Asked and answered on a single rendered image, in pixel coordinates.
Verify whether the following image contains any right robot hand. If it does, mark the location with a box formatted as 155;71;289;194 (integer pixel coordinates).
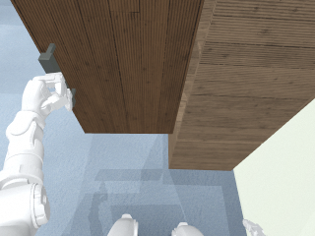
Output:
242;218;266;236

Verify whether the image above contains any robot thigh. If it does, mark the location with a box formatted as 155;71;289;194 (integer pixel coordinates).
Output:
171;225;204;236
107;217;139;236

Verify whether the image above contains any left robot upper arm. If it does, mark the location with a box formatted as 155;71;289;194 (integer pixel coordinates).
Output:
0;183;51;236

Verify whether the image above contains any robot left forearm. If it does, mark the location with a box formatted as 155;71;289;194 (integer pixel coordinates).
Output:
0;110;46;191

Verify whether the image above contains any left robot hand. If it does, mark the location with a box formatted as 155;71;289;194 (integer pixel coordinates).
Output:
21;72;73;120

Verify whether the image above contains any robot right thigh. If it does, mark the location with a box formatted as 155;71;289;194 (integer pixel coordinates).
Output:
171;225;204;236

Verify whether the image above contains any handle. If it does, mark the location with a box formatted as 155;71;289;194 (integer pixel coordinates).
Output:
37;43;76;107

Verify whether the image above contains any cupboard door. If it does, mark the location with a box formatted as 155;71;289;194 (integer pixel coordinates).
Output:
10;0;205;134

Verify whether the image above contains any robot left thigh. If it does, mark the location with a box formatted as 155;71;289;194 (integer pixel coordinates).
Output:
107;217;139;236

